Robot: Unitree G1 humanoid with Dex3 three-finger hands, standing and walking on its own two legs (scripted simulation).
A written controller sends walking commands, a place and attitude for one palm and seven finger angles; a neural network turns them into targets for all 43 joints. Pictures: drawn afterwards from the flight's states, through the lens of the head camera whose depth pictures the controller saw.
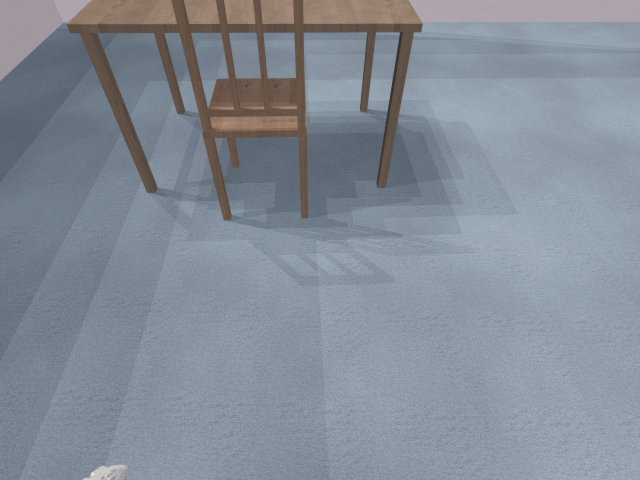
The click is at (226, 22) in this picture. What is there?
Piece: chair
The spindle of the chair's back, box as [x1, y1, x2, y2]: [216, 0, 239, 109]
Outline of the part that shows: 216,0 234,109 239,109 223,0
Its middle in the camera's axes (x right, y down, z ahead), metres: -0.29 -0.57 +1.22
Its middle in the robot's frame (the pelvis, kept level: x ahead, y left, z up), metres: +1.28 +0.36 -0.06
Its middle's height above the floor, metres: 0.71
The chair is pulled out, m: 0.00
